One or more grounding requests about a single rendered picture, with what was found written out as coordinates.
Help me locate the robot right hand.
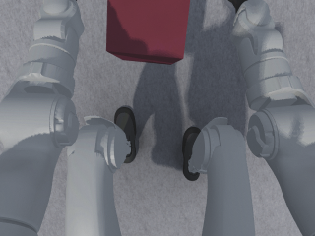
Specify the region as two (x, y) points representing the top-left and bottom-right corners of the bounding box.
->
(228, 0), (248, 14)

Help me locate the robot left upper arm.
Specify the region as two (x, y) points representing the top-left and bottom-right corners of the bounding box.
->
(0, 92), (80, 236)

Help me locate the robot right upper arm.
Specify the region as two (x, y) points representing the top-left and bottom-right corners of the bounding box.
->
(246, 104), (315, 236)

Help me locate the robot left forearm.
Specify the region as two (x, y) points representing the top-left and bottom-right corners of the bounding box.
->
(0, 0), (85, 141)

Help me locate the robot right forearm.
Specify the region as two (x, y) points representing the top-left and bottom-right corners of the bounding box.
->
(230, 0), (315, 111)

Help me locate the carton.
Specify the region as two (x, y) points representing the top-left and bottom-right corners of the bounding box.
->
(106, 0), (190, 65)

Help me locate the robot right shin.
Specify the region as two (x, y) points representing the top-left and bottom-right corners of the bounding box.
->
(188, 117), (246, 174)

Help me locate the robot left shin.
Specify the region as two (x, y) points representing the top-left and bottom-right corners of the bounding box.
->
(67, 116), (131, 165)

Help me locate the robot shin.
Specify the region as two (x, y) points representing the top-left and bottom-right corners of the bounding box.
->
(188, 117), (246, 174)
(67, 116), (131, 165)

